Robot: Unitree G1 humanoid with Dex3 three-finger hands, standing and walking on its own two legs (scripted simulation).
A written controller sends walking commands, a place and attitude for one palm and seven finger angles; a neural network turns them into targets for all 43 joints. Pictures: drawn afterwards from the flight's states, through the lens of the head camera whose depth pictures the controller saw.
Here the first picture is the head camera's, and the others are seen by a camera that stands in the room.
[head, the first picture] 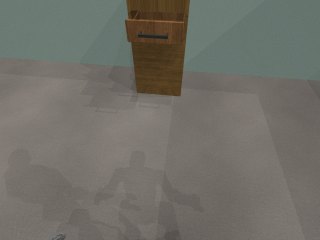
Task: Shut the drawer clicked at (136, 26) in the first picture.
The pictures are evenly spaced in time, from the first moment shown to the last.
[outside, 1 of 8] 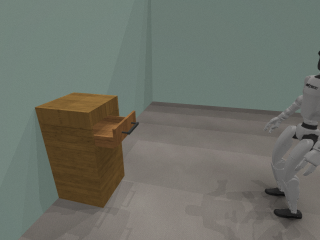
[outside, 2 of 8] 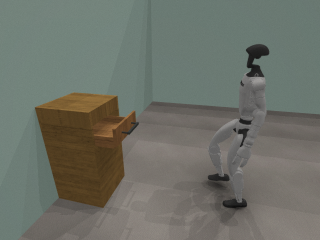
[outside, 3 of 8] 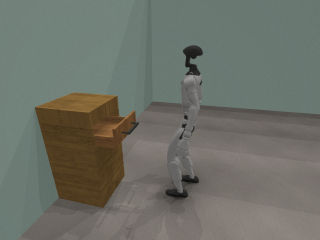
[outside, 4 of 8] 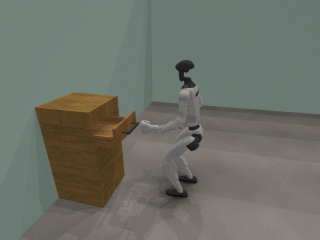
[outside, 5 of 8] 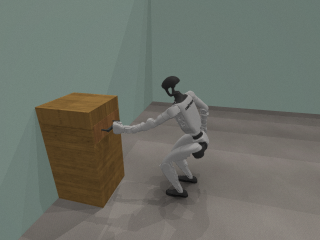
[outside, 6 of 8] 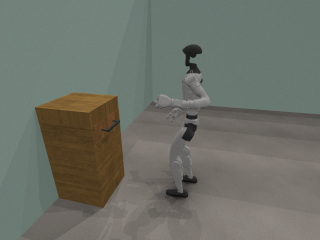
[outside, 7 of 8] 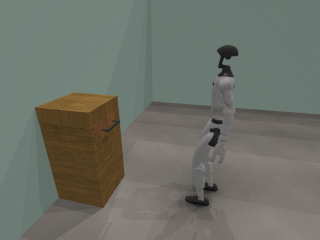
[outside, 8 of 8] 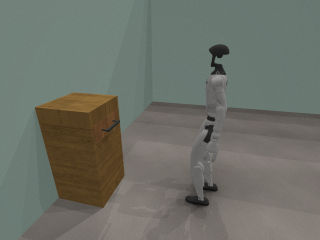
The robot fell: no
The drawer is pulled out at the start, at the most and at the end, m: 0.17 0.17 0.00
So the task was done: yes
